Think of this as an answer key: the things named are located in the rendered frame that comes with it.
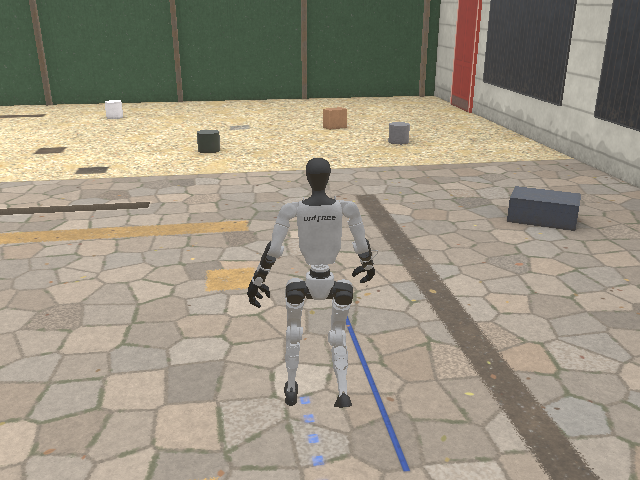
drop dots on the right robot hand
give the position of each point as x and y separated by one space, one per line
368 277

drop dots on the left robot foot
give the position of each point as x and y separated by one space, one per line
291 397

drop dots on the right robot forearm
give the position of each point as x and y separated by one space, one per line
366 258

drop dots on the left robot hand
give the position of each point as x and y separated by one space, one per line
253 291

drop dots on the right robot upper arm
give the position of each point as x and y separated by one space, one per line
351 211

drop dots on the left robot forearm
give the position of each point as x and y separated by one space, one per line
264 267

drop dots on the left robot upper arm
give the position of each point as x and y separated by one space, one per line
287 212

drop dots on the right robot thigh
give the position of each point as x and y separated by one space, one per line
342 299

